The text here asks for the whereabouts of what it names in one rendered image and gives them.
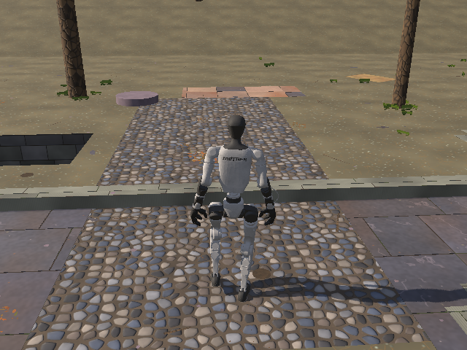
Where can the robot left upper arm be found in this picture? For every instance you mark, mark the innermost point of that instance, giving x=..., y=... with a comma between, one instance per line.
x=208, y=166

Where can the humanoid robot head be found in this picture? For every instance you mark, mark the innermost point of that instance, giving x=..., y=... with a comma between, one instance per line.
x=236, y=126

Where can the left robot forearm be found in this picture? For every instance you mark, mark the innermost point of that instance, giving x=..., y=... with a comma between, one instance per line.
x=200, y=195

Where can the left robot hand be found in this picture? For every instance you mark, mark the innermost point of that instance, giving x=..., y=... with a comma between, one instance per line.
x=194, y=214

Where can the robot right foot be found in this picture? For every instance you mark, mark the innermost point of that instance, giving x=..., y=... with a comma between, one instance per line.
x=242, y=296

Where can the right robot forearm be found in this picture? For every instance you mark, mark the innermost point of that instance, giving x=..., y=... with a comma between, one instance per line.
x=267, y=196

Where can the right robot hand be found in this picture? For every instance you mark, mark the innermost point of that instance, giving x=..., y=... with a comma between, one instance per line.
x=271, y=213

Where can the robot right upper arm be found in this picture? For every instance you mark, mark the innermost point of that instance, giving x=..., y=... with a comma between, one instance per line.
x=258, y=155

